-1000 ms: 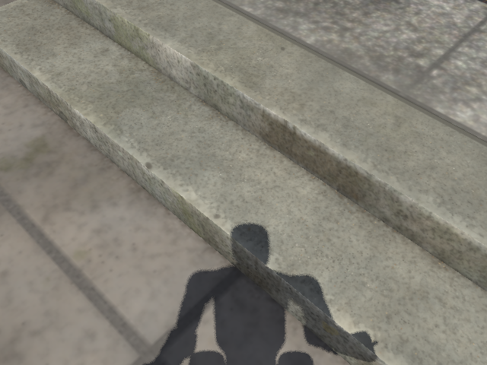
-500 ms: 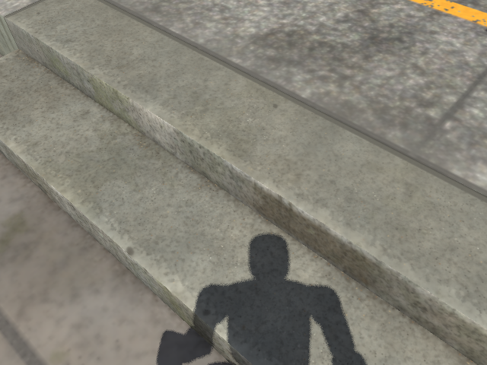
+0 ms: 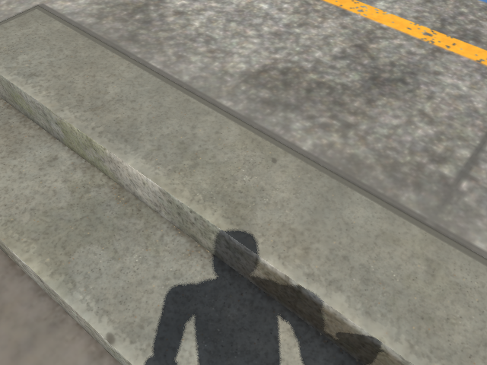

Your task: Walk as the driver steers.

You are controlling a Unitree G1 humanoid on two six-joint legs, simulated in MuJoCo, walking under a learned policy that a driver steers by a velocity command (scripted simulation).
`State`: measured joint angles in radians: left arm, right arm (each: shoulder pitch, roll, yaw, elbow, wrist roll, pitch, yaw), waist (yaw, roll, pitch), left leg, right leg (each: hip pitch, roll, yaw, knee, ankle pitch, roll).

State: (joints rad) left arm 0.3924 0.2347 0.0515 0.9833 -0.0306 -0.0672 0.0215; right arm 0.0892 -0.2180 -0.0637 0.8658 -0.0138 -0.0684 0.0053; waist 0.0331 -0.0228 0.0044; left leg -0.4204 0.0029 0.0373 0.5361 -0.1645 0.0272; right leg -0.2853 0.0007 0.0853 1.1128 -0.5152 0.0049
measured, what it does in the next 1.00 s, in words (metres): climbs, turning right: right foot 0.15 m higher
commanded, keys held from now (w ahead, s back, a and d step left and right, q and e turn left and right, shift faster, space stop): w+e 0.32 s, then e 0.68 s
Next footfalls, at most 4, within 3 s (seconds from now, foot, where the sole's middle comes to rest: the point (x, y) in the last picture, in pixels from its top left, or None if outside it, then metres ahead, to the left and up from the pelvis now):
0.42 right None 0.30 -0.13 -0.62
1.08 left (248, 336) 0.50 0.02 -0.62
1.50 right None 0.33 -0.15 -0.62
2.18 left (242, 323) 0.54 0.04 -0.62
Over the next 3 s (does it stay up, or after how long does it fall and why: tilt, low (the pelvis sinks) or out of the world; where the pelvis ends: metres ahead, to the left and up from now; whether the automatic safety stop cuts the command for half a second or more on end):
stays up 0.52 -0.03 0.16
